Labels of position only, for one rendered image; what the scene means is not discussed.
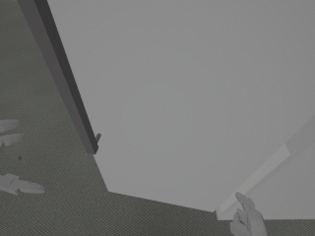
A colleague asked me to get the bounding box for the fridge door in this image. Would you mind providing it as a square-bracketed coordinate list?
[47, 0, 315, 212]

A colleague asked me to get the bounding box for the right robot hand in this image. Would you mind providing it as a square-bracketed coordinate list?
[229, 192, 269, 236]

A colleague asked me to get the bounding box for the handle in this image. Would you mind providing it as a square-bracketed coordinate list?
[17, 0, 101, 155]

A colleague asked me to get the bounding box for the left robot hand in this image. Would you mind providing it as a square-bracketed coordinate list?
[0, 119, 45, 196]

